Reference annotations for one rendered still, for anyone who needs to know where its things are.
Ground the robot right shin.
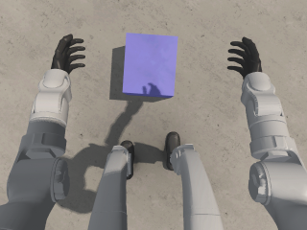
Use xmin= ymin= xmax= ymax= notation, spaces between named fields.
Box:
xmin=170 ymin=144 xmax=199 ymax=168

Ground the carton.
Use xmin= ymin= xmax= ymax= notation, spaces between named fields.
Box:
xmin=122 ymin=33 xmax=178 ymax=98

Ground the left robot hand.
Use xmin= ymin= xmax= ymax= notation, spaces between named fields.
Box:
xmin=51 ymin=34 xmax=85 ymax=75

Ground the robot left shin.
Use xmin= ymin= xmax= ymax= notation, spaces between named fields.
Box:
xmin=107 ymin=146 xmax=128 ymax=157

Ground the robot right forearm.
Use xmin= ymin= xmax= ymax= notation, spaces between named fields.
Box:
xmin=240 ymin=72 xmax=307 ymax=172

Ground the robot left forearm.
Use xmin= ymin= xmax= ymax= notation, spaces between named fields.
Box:
xmin=6 ymin=68 xmax=72 ymax=200

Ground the right robot hand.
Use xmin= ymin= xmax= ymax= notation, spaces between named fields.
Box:
xmin=227 ymin=37 xmax=263 ymax=80

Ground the robot left upper arm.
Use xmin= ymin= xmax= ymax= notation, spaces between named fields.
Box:
xmin=0 ymin=157 xmax=70 ymax=230

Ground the robot shin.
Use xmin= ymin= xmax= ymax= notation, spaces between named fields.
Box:
xmin=170 ymin=144 xmax=199 ymax=168
xmin=107 ymin=146 xmax=128 ymax=157

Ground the robot right upper arm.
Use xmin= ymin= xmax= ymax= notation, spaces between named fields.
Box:
xmin=248 ymin=161 xmax=307 ymax=230

